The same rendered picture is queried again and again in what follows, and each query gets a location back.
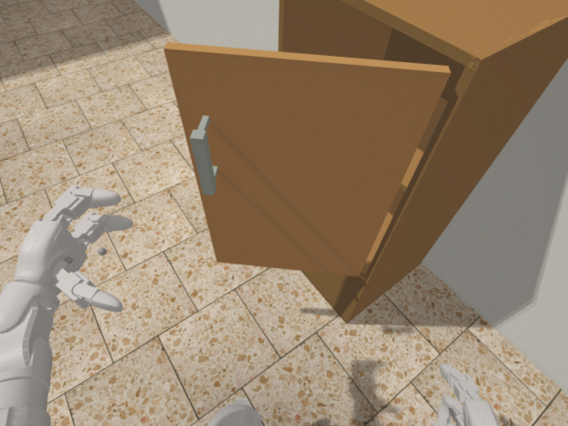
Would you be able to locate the right robot hand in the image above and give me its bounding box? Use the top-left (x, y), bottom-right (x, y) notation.
top-left (432, 364), bottom-right (500, 426)

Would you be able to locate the handle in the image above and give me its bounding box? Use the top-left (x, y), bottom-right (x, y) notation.
top-left (190, 115), bottom-right (218, 195)

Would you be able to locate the left robot hand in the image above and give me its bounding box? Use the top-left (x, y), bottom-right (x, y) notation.
top-left (14, 185), bottom-right (133, 312)

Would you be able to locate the cupboard door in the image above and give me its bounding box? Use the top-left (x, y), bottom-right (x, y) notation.
top-left (163, 43), bottom-right (451, 277)

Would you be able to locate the robot left forearm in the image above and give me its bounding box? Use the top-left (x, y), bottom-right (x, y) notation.
top-left (0, 280), bottom-right (60, 426)

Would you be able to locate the left robot thigh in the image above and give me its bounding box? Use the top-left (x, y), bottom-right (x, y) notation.
top-left (207, 404), bottom-right (262, 426)

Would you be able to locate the left robot shin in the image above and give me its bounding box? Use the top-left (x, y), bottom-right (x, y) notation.
top-left (233, 398), bottom-right (252, 407)

